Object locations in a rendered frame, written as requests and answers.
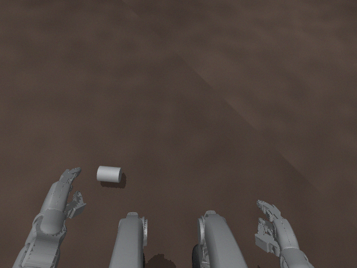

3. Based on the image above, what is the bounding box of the left robot hand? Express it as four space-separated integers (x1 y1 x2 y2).
40 167 86 219

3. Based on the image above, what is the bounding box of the right robot hand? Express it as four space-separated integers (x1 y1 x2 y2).
255 200 300 257

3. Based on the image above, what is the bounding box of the can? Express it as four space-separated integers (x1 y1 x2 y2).
97 166 122 183

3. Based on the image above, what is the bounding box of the left robot arm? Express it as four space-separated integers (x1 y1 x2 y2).
12 209 67 268

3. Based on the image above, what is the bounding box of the right robot arm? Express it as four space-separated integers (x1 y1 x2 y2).
279 248 314 268

